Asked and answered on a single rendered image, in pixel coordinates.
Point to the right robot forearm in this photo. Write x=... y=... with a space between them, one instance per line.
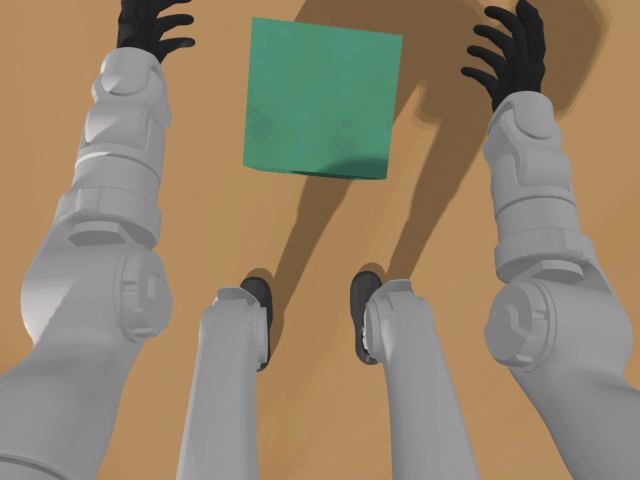
x=534 y=203

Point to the right robot hand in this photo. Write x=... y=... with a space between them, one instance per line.
x=523 y=69

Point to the robot left upper arm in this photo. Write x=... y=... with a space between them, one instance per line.
x=89 y=310

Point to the left robot forearm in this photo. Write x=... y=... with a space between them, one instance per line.
x=118 y=170

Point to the robot right upper arm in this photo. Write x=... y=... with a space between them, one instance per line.
x=567 y=347

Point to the carton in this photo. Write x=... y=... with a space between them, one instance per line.
x=320 y=100

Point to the left robot hand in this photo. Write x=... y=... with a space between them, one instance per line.
x=139 y=28

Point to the right robot thigh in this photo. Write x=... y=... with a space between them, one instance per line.
x=429 y=439

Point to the right robot shin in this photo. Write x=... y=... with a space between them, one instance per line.
x=397 y=285

